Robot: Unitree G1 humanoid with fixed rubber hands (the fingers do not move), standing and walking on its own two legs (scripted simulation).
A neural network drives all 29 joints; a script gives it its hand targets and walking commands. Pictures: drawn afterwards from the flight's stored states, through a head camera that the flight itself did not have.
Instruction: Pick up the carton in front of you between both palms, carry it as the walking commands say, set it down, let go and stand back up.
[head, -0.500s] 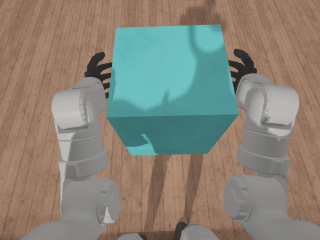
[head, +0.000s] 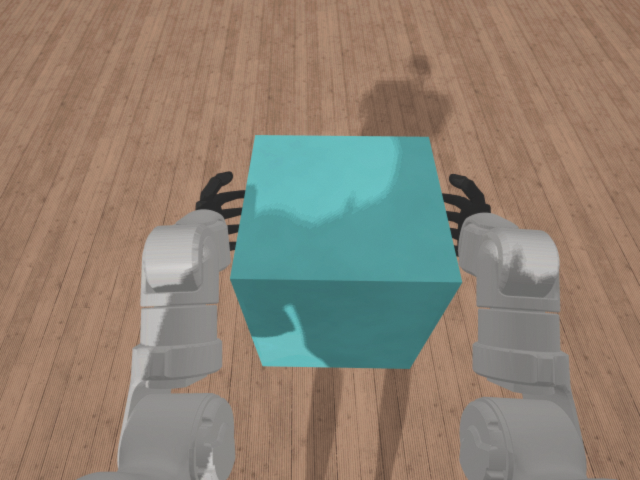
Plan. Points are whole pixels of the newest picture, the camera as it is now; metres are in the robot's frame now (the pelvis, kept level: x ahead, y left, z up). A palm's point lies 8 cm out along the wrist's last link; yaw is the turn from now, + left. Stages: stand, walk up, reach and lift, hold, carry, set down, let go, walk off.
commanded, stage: carry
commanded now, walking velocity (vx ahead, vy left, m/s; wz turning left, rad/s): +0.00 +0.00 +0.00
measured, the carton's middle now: (338, 261) +0.38 +0.00 +0.04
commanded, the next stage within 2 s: none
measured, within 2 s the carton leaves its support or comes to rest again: neither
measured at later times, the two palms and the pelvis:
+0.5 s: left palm (200, 228) +0.36 +0.16 +0.12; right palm (467, 235) +0.36 -0.14 +0.12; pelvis +0.01 +0.01 -0.01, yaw -1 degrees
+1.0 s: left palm (194, 253) +0.33 +0.15 +0.13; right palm (479, 256) +0.32 -0.15 +0.13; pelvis -0.02 +0.01 +0.00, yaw -1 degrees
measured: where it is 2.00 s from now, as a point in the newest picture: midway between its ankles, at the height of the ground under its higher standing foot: outside the picture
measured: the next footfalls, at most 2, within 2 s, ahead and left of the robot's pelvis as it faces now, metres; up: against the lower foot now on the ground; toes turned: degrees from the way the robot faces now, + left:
left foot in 0.10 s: +0.02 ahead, +0.12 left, +0.00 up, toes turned +4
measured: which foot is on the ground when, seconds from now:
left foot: up 0.00-0.08, down 0.10-1.00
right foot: down 0.00-1.00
